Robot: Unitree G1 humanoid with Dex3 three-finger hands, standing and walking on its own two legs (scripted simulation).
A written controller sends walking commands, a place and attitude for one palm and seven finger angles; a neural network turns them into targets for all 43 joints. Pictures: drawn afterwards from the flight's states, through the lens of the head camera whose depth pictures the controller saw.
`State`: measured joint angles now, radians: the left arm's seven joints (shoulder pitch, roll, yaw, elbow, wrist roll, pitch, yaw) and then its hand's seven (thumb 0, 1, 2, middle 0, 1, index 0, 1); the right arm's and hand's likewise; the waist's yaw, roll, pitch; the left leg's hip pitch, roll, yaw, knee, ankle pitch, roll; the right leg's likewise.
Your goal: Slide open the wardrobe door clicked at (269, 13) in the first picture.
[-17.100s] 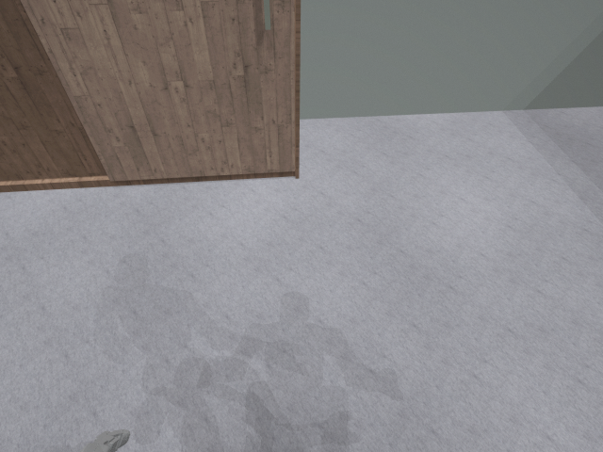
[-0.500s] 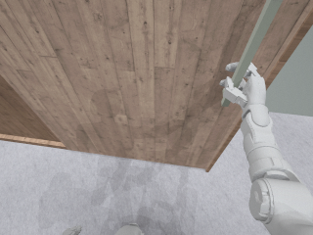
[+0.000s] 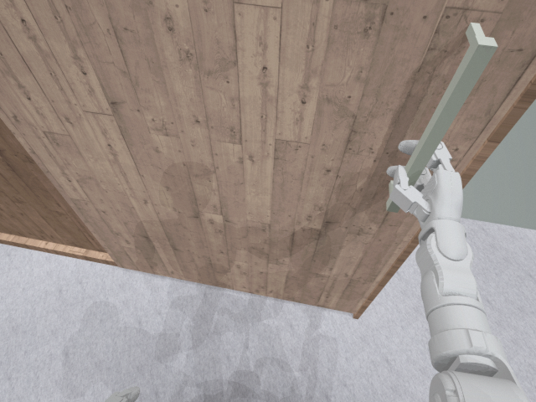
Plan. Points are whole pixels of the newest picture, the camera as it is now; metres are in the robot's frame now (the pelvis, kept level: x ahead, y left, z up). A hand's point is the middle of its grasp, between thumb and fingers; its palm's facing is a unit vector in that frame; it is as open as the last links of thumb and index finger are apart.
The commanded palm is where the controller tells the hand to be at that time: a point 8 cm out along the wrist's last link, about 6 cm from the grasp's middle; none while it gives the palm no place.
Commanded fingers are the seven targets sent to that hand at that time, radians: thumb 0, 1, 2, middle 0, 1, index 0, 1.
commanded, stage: tug the door sideways, standing still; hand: right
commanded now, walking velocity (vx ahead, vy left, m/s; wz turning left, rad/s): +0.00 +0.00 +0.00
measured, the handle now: (425, 136) +0.49 -0.15 +0.15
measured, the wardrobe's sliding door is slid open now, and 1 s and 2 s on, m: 0.00 0.00 0.11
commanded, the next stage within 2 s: step sideways, sliding the door along in 0.62 s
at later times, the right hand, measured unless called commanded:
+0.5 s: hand (396, 186) +0.43 -0.12 +0.10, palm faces +0.09 +1.00 -0.02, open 5.8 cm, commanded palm +0.41 -0.12 +0.11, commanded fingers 0.00 -0.90 -0.90 0.45 1.40 0.45 1.40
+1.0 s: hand (395, 185) +0.43 -0.12 +0.10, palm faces +0.11 +0.99 -0.09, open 5.9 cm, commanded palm +0.41 -0.13 +0.11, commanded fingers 0.00 -0.90 -0.90 0.45 1.40 0.45 1.40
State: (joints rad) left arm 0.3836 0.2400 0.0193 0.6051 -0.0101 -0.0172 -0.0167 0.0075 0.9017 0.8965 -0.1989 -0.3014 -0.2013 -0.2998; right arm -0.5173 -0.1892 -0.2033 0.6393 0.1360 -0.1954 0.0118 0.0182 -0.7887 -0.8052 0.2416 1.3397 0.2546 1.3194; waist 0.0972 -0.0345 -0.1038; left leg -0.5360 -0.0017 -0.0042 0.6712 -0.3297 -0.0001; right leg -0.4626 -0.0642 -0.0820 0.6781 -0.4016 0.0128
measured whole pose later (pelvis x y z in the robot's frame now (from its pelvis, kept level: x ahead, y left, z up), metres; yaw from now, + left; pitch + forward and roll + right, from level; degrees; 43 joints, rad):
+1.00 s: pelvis -0.01 +0.02 +0.00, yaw -4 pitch +2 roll +0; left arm 0.25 0.20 0.00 0.67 0.00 -0.01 0.08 0.01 0.90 0.90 -0.20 -0.30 -0.20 -0.30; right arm -0.74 -0.20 -0.04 0.81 0.15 -0.13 -0.09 0.02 -0.77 -0.84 0.30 1.23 0.26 1.40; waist 0.03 -0.05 0.10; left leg -0.47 -0.02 0.04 0.89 -0.45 0.02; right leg -0.30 -0.06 0.01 0.66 -0.40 0.03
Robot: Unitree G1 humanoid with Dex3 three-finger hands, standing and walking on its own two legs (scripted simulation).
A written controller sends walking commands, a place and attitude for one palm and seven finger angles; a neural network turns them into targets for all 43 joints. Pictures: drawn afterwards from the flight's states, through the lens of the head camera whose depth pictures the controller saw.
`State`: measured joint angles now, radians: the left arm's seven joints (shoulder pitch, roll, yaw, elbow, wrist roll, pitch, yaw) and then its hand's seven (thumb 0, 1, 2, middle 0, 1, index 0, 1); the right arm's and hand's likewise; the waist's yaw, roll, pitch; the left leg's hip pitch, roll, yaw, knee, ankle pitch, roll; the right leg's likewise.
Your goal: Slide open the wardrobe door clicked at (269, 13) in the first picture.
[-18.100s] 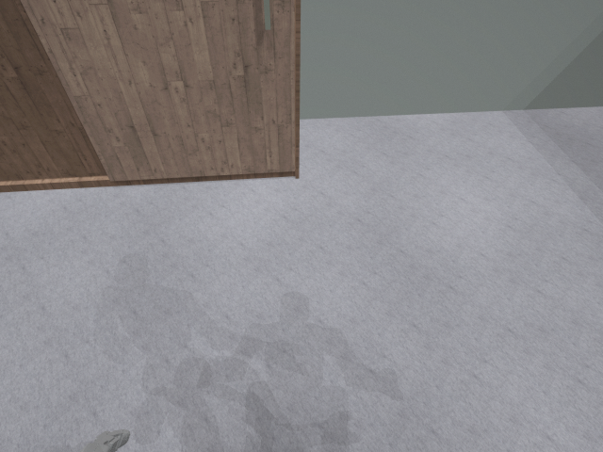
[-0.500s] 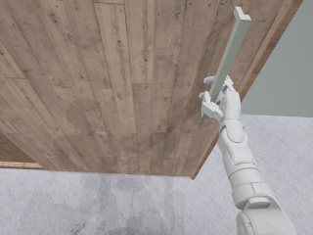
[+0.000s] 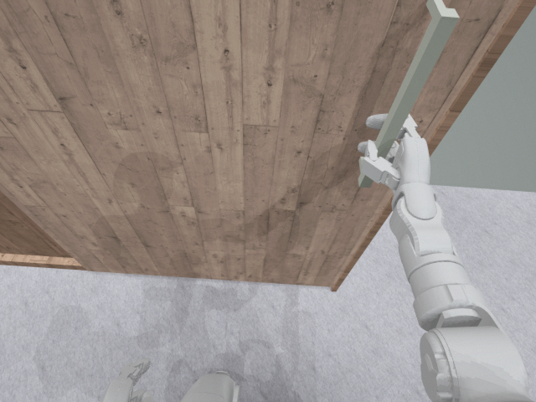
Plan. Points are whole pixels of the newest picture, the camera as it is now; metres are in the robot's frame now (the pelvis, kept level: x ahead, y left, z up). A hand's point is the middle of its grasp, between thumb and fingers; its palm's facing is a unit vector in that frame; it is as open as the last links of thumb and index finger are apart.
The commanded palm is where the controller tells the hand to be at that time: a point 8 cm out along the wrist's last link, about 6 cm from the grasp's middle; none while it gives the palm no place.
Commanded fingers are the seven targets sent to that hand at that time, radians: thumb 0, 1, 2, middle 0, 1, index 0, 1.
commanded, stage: step sideways, sliding the door along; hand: right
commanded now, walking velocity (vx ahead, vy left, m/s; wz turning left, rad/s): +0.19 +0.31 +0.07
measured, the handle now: (392, 111) +0.51 -0.13 +0.15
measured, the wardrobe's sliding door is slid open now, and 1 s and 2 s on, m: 0.00 0.11 0.33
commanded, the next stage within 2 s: none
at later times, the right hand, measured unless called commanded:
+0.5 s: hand (353, 156) +0.46 -0.08 +0.10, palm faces +0.27 +0.96 -0.09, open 6.0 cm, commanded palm +0.43 -0.05 +0.11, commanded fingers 0.00 -0.90 -0.90 0.45 1.40 0.45 1.40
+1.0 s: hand (288, 149) +0.46 +0.02 +0.10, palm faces +0.38 +0.92 -0.04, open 6.1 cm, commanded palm +0.42 +0.07 +0.10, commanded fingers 0.00 -0.90 -0.90 0.45 1.40 0.45 1.40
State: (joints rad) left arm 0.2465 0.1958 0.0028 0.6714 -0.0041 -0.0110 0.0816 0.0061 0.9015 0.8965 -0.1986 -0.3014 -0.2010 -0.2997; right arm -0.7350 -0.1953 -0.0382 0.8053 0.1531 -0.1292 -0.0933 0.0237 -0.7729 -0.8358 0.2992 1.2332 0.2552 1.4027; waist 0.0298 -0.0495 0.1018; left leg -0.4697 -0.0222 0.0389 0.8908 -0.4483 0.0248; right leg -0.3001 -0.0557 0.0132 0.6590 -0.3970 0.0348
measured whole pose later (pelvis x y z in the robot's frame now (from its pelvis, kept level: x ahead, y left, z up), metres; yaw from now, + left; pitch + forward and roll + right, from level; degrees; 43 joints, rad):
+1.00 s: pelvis +0.14 +0.21 +0.01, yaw -6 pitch +0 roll +0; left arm 0.14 0.21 0.01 0.55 -0.03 -0.16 0.00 0.01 0.90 0.90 -0.19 -0.30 -0.20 -0.30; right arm -0.18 -0.08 0.04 -0.01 0.08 -0.08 -0.22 0.03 -0.80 -0.86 0.31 1.28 0.17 1.39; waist -0.16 -0.06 0.23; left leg -0.44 0.03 0.03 0.94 -0.42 -0.01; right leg -0.19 -0.10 -0.14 0.58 -0.37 0.03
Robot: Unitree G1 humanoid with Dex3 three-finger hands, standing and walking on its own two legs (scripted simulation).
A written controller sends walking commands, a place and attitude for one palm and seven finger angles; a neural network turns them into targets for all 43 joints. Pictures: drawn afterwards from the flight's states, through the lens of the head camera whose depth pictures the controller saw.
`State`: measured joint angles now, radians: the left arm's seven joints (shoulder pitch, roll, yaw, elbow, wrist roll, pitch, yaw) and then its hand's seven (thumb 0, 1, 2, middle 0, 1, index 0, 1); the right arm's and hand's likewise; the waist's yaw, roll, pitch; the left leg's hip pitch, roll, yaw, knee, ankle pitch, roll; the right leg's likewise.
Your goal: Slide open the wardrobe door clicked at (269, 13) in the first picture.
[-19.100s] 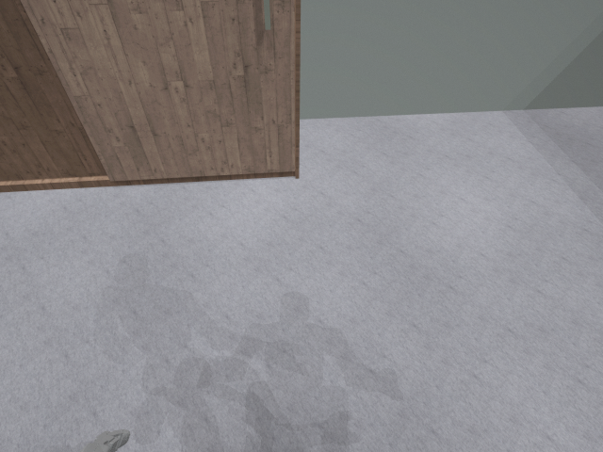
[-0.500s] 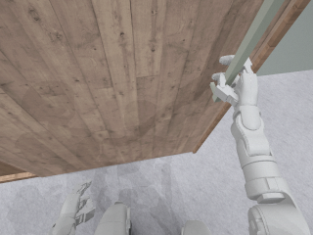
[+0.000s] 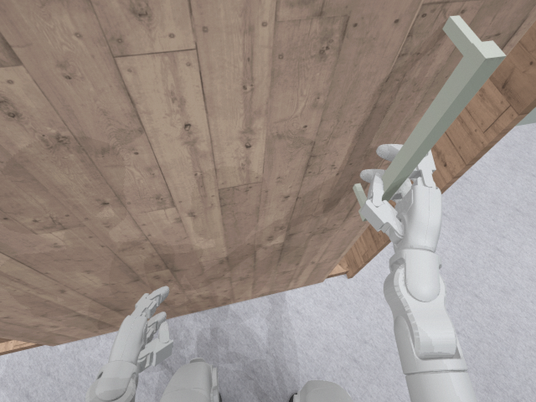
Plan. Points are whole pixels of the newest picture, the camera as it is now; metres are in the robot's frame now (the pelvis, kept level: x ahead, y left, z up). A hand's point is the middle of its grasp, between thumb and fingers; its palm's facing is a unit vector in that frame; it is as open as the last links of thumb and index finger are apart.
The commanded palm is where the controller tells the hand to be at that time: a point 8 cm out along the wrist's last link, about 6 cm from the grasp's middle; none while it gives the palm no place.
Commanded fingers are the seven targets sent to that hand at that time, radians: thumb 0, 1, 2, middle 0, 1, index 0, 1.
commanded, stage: step sideways, sliding the door along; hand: right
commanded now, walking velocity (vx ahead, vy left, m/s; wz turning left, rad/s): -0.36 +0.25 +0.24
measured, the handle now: (399, 147) +0.38 -0.19 +0.14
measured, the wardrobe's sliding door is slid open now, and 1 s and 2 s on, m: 0.11 0.33 0.51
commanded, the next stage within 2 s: none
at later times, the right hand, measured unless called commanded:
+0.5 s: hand (271, 231) +0.31 -0.03 +0.09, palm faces +0.01 +1.00 -0.04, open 6.0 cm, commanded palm +0.28 -0.03 +0.10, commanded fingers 0.00 -0.90 -0.90 0.45 1.40 0.45 1.40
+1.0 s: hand (202, 239) +0.30 +0.06 +0.09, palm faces +0.17 +0.98 -0.06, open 6.0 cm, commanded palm +0.26 +0.07 +0.10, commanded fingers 0.00 -0.90 -0.90 0.45 1.40 0.45 1.40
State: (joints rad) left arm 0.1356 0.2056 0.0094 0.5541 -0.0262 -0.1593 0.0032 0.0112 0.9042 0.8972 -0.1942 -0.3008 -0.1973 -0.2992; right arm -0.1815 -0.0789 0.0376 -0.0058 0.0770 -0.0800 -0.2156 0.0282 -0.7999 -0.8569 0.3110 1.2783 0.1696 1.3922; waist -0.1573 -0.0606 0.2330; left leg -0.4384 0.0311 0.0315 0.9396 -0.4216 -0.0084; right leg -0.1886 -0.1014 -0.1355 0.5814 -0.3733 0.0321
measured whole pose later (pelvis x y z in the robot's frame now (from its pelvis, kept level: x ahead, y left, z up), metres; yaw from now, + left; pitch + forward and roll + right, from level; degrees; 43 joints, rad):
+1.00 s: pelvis -0.07 +0.17 +0.00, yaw +7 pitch +1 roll +1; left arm 0.18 0.27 0.03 0.66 -0.01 -0.11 0.08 0.01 0.90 0.90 -0.20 -0.30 -0.20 -0.30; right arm -0.22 -0.11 -0.08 0.10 0.08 -0.07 -0.22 0.02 -0.80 -0.87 0.30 1.27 0.19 1.38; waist -0.05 -0.06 0.15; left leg -0.32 0.03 0.09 0.62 -0.28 0.01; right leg -0.32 -0.06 -0.10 0.65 -0.23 0.03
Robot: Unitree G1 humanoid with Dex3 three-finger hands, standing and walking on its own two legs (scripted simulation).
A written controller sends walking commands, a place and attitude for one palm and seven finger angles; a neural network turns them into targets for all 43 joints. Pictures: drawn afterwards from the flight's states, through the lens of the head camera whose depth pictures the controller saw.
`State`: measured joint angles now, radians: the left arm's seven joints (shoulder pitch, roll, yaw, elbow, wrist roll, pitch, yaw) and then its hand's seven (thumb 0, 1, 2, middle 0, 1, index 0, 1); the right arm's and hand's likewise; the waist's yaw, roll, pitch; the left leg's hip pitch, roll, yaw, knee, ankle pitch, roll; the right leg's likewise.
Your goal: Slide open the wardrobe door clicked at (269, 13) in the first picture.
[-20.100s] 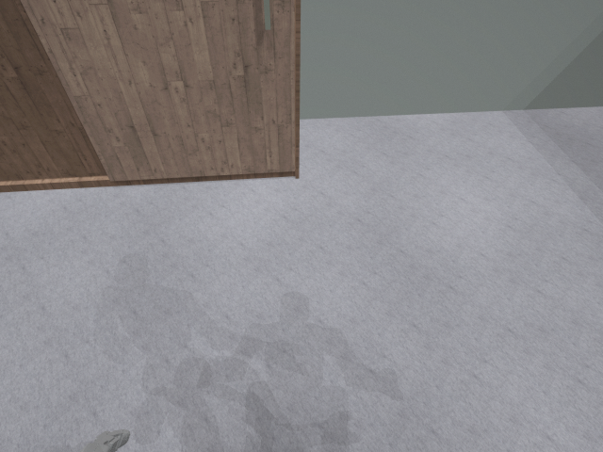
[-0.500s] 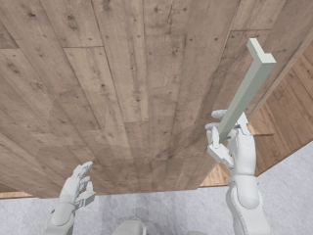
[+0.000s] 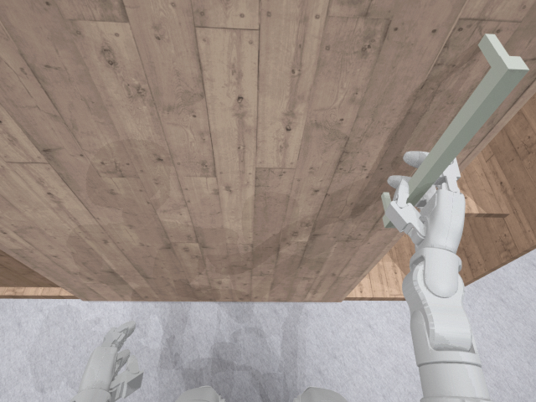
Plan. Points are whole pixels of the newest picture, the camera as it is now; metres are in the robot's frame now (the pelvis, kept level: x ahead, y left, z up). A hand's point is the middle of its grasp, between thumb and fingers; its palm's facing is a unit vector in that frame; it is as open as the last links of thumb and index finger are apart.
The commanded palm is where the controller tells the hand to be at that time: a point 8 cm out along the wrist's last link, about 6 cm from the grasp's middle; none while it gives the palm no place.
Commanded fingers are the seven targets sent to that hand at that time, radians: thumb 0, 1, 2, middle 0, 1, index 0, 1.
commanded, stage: step sideways, sliding the door along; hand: right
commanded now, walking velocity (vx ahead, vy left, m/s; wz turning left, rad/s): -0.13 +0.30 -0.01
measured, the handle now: (428, 155) +0.41 -0.20 +0.14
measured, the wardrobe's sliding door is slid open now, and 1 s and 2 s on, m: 0.33 0.51 0.60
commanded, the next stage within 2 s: none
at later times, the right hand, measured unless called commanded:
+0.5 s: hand (327, 200) +0.36 -0.07 +0.09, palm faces +0.41 +0.91 -0.08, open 6.2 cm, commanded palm +0.32 -0.04 +0.10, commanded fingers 0.00 -0.90 -0.90 0.45 1.40 0.45 1.40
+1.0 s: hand (257, 197) +0.36 +0.03 +0.10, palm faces +0.42 +0.91 -0.07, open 6.1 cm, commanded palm +0.33 +0.06 +0.09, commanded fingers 0.00 -0.90 -0.90 0.45 1.40 0.45 1.40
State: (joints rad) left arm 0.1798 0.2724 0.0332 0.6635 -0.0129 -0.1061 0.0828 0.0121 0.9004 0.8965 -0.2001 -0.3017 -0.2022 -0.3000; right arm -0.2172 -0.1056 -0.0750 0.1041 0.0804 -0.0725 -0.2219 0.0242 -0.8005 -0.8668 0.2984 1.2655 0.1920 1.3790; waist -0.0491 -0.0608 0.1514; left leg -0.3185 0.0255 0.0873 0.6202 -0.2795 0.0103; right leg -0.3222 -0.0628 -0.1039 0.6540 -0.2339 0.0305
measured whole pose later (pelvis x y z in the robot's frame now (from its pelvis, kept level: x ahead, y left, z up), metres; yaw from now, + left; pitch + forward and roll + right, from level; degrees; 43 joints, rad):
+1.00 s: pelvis +0.03 +0.27 +0.00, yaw -1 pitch -2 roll +2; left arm 0.12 0.16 -0.02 0.53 0.00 -0.15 0.01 0.01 0.90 0.90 -0.20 -0.30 -0.20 -0.30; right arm -0.24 -0.20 -0.14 0.12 0.11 -0.06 -0.17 0.02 -0.77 -0.88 0.37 1.29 0.22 1.39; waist -0.15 -0.05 0.21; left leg -0.32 -0.01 0.09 0.62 -0.22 -0.03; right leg -0.12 -0.27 -0.09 0.47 -0.29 0.17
